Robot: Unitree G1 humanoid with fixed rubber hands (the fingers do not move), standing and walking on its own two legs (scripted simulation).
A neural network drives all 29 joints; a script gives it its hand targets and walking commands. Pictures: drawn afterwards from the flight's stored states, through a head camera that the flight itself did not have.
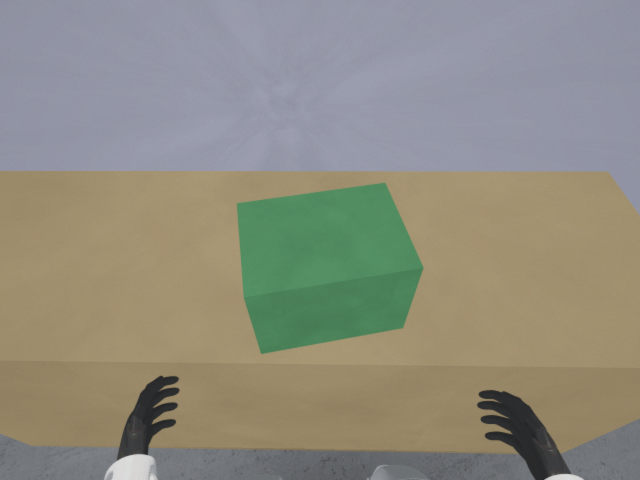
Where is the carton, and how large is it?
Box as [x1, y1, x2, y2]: [237, 183, 423, 353]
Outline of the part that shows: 385,183 237,203 243,294 261,353 395,329 403,326 423,267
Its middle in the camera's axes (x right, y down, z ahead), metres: +0.01 +0.04 +0.62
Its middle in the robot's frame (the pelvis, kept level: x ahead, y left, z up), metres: +0.42 +0.02 -0.03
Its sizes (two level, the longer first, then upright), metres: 0.241 0.174 0.175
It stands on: a pedestal, 0.63 m high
